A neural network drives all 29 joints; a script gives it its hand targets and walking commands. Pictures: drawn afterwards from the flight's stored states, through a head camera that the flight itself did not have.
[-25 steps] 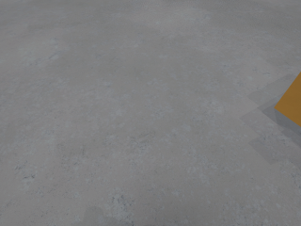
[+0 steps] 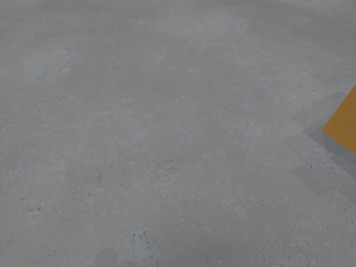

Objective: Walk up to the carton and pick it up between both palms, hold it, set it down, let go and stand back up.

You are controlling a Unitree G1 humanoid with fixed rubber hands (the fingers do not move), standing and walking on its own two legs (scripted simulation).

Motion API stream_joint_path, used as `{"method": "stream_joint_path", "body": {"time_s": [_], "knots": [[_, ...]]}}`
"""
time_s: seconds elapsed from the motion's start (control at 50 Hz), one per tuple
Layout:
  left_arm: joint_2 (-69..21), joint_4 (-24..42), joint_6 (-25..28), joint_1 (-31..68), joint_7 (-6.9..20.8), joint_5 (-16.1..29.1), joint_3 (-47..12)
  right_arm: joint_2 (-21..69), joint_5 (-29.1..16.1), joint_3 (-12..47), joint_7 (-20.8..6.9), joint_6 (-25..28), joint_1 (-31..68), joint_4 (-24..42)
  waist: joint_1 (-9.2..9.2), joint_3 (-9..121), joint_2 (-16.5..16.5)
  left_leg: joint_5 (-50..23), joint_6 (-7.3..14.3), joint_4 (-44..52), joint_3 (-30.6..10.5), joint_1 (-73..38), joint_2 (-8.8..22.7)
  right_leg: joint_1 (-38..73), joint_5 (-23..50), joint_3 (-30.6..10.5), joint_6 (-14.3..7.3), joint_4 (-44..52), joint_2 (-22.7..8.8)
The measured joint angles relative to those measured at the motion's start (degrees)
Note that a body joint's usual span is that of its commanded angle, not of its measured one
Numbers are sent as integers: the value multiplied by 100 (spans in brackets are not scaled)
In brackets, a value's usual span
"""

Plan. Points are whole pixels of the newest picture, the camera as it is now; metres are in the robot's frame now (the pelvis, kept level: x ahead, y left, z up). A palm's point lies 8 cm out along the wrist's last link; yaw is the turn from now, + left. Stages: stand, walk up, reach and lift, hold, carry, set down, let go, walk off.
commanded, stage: stand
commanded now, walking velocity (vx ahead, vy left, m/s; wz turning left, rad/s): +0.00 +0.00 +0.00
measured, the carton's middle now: out of the picture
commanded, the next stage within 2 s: walk up in 1.40 s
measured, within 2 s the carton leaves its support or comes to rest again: neither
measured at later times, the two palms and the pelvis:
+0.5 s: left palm out of the picture +0.04 +0.25 -0.14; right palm out of the picture +0.04 -0.23 -0.13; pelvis -0.01 +0.01 +0.00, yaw +0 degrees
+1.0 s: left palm out of the picture +0.04 +0.26 -0.14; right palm out of the picture +0.04 -0.23 -0.12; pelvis -0.02 +0.02 +0.01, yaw +0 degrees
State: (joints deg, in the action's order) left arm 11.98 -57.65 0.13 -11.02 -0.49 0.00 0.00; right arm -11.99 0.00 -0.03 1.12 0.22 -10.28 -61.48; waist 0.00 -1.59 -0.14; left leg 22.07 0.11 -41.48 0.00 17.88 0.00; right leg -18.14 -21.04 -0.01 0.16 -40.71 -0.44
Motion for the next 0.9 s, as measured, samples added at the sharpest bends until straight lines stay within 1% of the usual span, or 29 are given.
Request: {"method": "stream_joint_path", "body": {"time_s": [0.38,0.9], "knots": [[0,-182,0,0,0,0,0,0,0,0,-7,0,21,-95,0,0,0,-82,67,0,0,0,0,85,179,0,77,181,0],[0,-244,1,0,0,0,0,0,0,0,-15,1,87,-127,0,0,0,-201,132,132,0,0,0,178,402,0,145,509,1]]}}
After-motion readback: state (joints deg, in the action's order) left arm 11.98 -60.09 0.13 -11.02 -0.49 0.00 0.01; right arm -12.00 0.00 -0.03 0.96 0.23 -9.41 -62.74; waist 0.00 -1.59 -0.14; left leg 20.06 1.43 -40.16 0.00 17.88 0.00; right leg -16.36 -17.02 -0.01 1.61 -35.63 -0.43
